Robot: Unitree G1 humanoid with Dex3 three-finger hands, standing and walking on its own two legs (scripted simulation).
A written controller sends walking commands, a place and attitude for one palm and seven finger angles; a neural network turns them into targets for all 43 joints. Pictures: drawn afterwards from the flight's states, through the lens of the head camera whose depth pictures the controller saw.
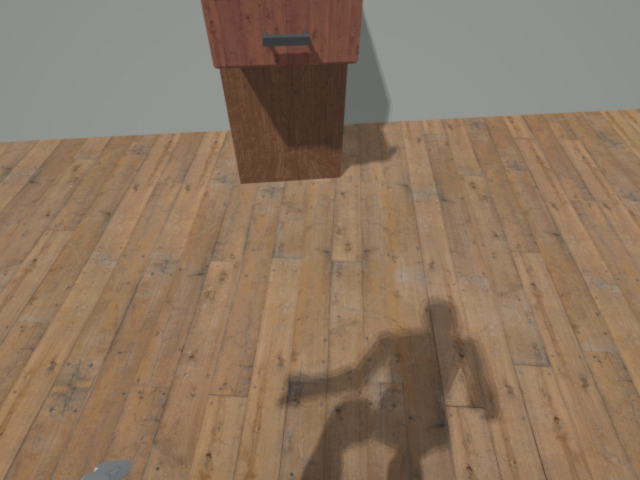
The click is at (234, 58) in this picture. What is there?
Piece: drawer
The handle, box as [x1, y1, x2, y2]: [262, 31, 309, 46]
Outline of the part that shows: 309,35 306,31 303,31 302,34 267,35 266,32 263,32 263,46 309,44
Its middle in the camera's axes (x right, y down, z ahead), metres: -0.10 -0.57 +1.10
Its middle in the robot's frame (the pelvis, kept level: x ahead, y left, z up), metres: +1.21 +0.17 +0.03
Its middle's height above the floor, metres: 0.80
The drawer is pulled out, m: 0.30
